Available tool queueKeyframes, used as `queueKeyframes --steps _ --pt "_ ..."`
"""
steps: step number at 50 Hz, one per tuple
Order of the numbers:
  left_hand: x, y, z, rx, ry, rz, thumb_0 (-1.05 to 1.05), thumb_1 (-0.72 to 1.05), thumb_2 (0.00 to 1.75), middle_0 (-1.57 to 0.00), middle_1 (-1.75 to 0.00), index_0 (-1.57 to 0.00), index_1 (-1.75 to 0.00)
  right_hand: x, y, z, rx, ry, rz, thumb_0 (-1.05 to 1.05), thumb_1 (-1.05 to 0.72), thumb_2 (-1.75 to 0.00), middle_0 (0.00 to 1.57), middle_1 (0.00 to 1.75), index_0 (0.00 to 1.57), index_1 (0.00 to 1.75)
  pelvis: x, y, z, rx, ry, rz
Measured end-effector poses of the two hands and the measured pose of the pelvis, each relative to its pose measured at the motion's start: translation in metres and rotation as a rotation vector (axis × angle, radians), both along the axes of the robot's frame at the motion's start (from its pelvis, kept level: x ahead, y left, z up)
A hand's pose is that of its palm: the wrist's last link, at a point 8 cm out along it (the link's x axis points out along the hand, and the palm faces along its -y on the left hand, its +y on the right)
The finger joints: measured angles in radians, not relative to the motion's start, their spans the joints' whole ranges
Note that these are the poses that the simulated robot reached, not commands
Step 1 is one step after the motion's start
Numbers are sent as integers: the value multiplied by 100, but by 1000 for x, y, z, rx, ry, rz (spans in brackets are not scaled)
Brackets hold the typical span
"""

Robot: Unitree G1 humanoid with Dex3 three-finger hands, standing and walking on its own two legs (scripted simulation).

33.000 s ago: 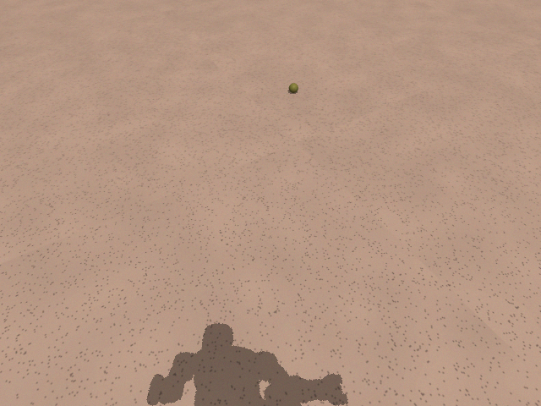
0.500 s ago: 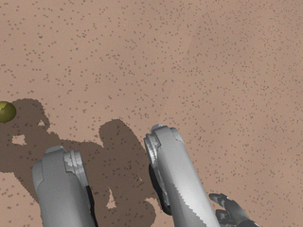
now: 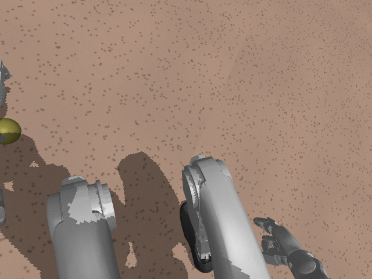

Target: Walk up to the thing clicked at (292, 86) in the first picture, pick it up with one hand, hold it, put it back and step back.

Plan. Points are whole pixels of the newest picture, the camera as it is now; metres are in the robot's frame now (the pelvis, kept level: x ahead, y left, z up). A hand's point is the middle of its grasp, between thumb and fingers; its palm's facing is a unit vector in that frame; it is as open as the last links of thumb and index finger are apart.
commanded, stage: approach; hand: left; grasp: from above
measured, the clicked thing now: (4, 131) +0.46 +0.35 -0.28
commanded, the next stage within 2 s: rest palm in 0.04 s
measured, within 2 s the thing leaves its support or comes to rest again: neither
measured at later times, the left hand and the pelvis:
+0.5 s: hand out of the picture +0.42 +0.36 -0.22, palm faces -0.51 -0.20 -0.84, open 14.1 cm; pelvis +0.01 +0.00 +0.00, yaw -2 degrees
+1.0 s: hand (2, 127) +0.46 +0.34 -0.25, palm faces -0.46 -0.14 -0.88, open 13.8 cm; pelvis +0.01 +0.01 -0.02, yaw -5 degrees
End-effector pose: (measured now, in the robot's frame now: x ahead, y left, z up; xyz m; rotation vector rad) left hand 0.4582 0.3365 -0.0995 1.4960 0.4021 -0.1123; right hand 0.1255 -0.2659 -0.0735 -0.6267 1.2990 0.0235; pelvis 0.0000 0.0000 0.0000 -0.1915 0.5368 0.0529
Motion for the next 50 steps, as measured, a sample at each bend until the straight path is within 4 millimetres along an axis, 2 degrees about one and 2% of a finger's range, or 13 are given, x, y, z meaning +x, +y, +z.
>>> queueKeyframes --steps 4,7,10,15,18,22,29,33,36,41,50 --pt "25 2 12 25 18 70 0 -47 95 -10 -106 -12 -103 -21 3 -2 15 17 -43 0 -90 -89 20 29 20 30 1 1 0 -5 13 -10" --pt "33 7 11 44 77 111 0 -47 95 -10 -107 -12 -104 -43 5 -3 28 61 -92 0 -90 -89 20 29 20 30 4 3 1 -9 22 -16" --pt "28 15 2 44 162 135 0 -47 94 -9 -108 -11 -105 -64 8 -3 41 130 -137 0 -90 -90 20 29 20 30 6 4 6 -9 29 -16" --pt "-1 31 -20 7 300 150 0 -47 92 -8 -109 -11 -105 -83 14 2 59 252 -140 1 -90 -90 20 30 21 30 9 2 14 -2 32 -10" --pt "-17 36 -35 -50 323 134 0 -48 92 -8 -109 -11 -105 -82 12 6 45 291 -107 1 -90 -90 20 30 21 30 9 0 14 -5 24 -11" --pt "-25 35 -53 -113 277 57 0 -50 93 -8 -107 -10 -104 -70 3 11 -10 300 -46 1 -90 -90 20 30 21 30 9 -1 8 -19 -2 -15" --pt "-23 19 -69 -138 133 -64 0 -52 96 -8 -102 -8 -101 -32 -10 15 -95 209 35 0 -89 -90 20 30 21 30 8 2 -4 -36 -41 -24" --pt "-19 14 -72 -110 79 -57 0 -51 97 -8 -100 -8 -99 -13 -8 14 -101 138 70 0 -89 -90 20 29 20 30 8 3 -10 -37 -43 -32" --pt "-14 13 -72 -77 59 -25 0 -50 98 -8 -100 -8 -99 -7 -4 10 -87 99 84 0 -89 -89 20 29 20 30 7 4 -14 -38 -42 -39" --pt "-5 11 -74 -8 92 24 0 -47 96 -8 -102 -9 -100 -15 5 -1 -35 75 82 0 -89 -89 20 29 20 30 7 6 -19 -40 -45 -50" --pt "4 10 -88 -18 166 108 0 -45 92 -8 -106 -10 -102 -59 23 -9 55 162 21 0 -90 -90 20 29 21 30 9 6 -18 -42 -40 -56"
